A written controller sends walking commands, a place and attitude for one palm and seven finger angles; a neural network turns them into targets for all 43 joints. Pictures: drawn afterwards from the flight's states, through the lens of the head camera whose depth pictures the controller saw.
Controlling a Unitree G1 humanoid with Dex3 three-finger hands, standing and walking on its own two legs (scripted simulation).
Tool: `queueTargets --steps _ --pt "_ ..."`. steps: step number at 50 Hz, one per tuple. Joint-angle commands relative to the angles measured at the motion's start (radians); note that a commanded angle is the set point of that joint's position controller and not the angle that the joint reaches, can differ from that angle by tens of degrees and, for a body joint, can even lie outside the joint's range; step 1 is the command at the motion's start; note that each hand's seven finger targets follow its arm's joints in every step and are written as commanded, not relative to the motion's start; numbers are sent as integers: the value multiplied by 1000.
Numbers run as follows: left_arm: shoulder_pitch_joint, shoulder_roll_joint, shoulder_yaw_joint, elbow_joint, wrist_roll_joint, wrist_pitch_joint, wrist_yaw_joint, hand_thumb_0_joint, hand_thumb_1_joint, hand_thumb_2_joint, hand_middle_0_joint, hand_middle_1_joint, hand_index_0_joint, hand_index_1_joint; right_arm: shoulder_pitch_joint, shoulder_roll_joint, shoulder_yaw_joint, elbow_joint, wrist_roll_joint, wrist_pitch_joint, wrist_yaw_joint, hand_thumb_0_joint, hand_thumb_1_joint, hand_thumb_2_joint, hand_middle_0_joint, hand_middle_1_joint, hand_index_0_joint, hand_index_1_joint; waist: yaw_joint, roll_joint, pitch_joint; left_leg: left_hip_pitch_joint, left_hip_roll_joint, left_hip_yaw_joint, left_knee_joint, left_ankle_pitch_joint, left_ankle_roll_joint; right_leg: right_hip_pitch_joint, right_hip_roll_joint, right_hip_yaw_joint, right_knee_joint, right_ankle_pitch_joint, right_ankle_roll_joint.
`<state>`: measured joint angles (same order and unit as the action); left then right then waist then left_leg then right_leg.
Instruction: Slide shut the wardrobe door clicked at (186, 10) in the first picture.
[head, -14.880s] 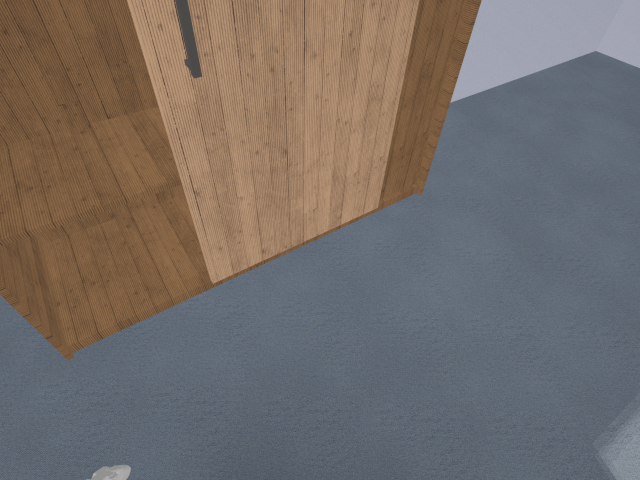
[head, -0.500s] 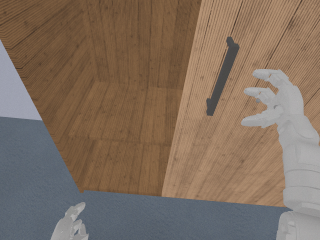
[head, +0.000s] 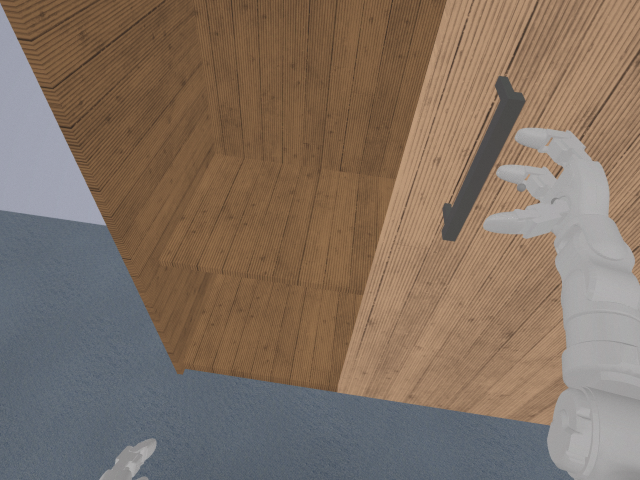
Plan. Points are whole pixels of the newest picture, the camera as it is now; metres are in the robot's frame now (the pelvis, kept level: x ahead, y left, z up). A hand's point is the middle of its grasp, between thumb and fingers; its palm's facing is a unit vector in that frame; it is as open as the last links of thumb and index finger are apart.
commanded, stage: move the hooked fingers beside the handle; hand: right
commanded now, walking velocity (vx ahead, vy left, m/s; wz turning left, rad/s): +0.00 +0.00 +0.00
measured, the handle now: (473, 167) +0.48 -0.13 +0.18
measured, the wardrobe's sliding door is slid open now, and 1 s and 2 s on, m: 0.49 0.49 0.49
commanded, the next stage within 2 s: feel for the door with the fingertips in 0.76 s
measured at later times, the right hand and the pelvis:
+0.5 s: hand (520, 196) +0.42 -0.18 +0.19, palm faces +0.05 +1.00 -0.02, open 14.0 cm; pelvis -0.01 -0.01 +0.00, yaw -1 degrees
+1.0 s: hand (521, 195) +0.43 -0.18 +0.19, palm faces +0.05 +1.00 -0.02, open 14.0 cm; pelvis +0.00 -0.01 +0.00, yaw +0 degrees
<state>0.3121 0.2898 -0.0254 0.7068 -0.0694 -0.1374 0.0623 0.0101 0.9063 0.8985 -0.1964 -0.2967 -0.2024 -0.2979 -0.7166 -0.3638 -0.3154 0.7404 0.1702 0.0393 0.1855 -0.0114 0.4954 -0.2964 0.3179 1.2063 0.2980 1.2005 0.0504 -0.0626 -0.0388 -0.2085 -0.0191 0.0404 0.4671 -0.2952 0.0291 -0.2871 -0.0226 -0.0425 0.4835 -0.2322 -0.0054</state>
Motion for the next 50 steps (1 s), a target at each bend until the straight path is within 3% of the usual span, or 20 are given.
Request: queueTargets --steps 1,6,7,11,15,19,21,22,23,24,26,31,34,36,38,40,43,45,47,50 --pt "-36 127 40 -136 3 -36 11 0 900 900 -200 -300 -200 -300 -423 -333 -96 -192 8 -73 -1 0 500 -300 300 1200 300 1200 -25 93 -285 43 15 -29 -42 456 -19 166 28 26 -2 262 -57" --pt "-56 117 42 -165 0 -37 8 0 900 900 -200 -300 -200 -300 -418 -258 -37 -301 20 -84 18 0 500 -300 300 1200 300 1200 -21 16 -324 33 10 -23 -37 470 -12 232 24 27 5 311 -56" --pt "-56 120 43 -163 -1 -40 7 0 900 900 -200 -300 -200 -300 -420 -269 -52 -312 26 -83 19 0 500 -300 300 1200 300 1200 -20 22 -331 27 7 -20 -38 467 -11 244 24 34 5 314 -55" --pt "-65 120 42 -153 -4 -42 9 0 900 900 -200 -300 -200 -300 -395 -204 -6 -311 41 -59 21 0 500 -300 300 1200 300 1200 -13 55 -280 -12 1 -9 -49 418 -9 248 18 42 2 296 -54" --pt "-82 116 36 -150 -7 -40 10 0 900 900 -200 -300 -200 -300 -415 -172 21 -318 34 -37 -9 0 500 -300 300 1200 300 1200 -10 22 -245 -56 2 -5 -54 329 -6 243 18 58 -12 236 -47" --pt "-84 115 31 -135 -4 -38 18 0 900 900 -200 -300 -200 -300 -507 -186 17 -289 26 -45 -43 0 500 -300 300 1200 300 1200 5 75 -234 -69 3 -9 -61 279 -10 224 17 63 -18 182 -49" --pt "-78 115 29 -124 0 -37 20 0 900 900 -200 -300 -200 -300 -532 -222 -2 -271 12 -64 -57 0 500 -300 300 1200 300 1200 1 45 -251 -62 6 -15 -62 266 -7 231 15 60 -15 180 -47" --pt "-79 110 25 -129 1 -40 18 0 900 900 -200 -300 -200 -300 -562 -197 26 -289 5 -75 -58 0 500 -300 300 1200 300 1200 5 -12 -277 -68 8 -14 -53 266 -4 256 17 69 -18 188 -41" --pt "-77 106 26 -125 1 -45 17 0 900 900 -200 -300 -200 -300 -589 -180 37 -280 3 -85 -62 0 500 -300 300 1200 300 1200 12 -12 -283 -78 7 -11 -53 271 -4 275 14 73 -15 198 -39" --pt "-69 109 27 -123 3 -48 16 0 900 900 -200 -300 -200 -300 -566 -193 19 -251 5 -90 -64 0 500 -300 300 1200 300 1200 4 35 -296 -64 4 -8 -50 274 -3 271 11 80 -17 202 -38" --pt "-64 113 27 -120 4 -44 14 0 900 900 -200 -300 -200 -300 -525 -196 11 -205 5 -95 -61 0 500 -300 300 1200 300 1200 -4 60 -296 -47 4 -9 -49 290 -3 253 10 71 -14 214 -40" --pt "-57 115 30 -133 3 -36 5 0 900 900 -200 -300 -200 -300 -447 -206 -13 -143 -4 -83 -53 0 500 -300 300 1200 300 1200 -23 72 -264 -23 8 -9 -44 335 -3 198 15 55 -14 229 -43" --pt "-55 115 32 -143 -2 -33 6 0 900 900 -200 -300 -200 -300 -462 -194 0 -148 2 -80 -44 0 500 -300 300 1200 300 1200 -15 84 -240 -40 6 -11 -48 309 -7 182 14 53 -21 197 -45" --pt "-48 120 36 -141 0 -29 8 0 900 900 -200 -300 -200 -300 -445 -231 -28 -161 2 -84 -46 0 500 -300 300 1200 300 1200 -19 111 -258 -19 5 -13 -50 321 -8 178 13 48 -14 208 -49" --pt "-52 116 39 -152 1 -35 6 0 900 900 -200 -300 -200 -300 -472 -235 -31 -245 6 -98 -43 0 500 -300 300 1200 300 1200 -21 45 -314 -6 5 -17 -43 346 -6 226 15 50 -11 239 -47" --pt "-54 113 38 -155 1 -42 5 0 900 900 -200 -300 -200 -300 -498 -212 -8 -309 11 -108 -38 0 500 -300 300 1200 300 1200 -14 17 -330 -12 2 -13 -42 354 -4 264 13 58 -12 268 -43" --pt "-52 118 38 -140 -1 -43 10 0 900 900 -200 -300 -200 -300 -475 -224 -19 -274 21 -95 -35 0 500 -300 300 1200 300 1200 -5 65 -274 -22 -1 -15 -59 329 -10 226 13 52 -18 221 -50" --pt "-53 117 37 -136 -4 -46 13 0 900 900 -200 -300 -200 -300 -474 -204 0 -252 20 -83 -31 0 500 -300 300 1200 300 1200 -5 42 -249 -44 -1 -13 -61 300 -8 221 14 53 -22 200 -47" --pt "-57 113 36 -137 -3 -52 10 0 900 900 -200 -300 -200 -300 -501 -180 23 -285 18 -84 -36 0 500 -300 300 1200 300 1200 -2 -2 -271 -45 1 -14 -63 297 -4 244 18 57 -17 205 -47" --pt "-56 111 38 -130 -4 -59 8 0 900 900 -200 -300 -200 -300 -517 -128 58 -279 26 -78 -42 0 500 -300 300 1200 300 1200 8 16 -274 -67 -2 -9 -62 290 -5 265 15 63 -15 210 -44"
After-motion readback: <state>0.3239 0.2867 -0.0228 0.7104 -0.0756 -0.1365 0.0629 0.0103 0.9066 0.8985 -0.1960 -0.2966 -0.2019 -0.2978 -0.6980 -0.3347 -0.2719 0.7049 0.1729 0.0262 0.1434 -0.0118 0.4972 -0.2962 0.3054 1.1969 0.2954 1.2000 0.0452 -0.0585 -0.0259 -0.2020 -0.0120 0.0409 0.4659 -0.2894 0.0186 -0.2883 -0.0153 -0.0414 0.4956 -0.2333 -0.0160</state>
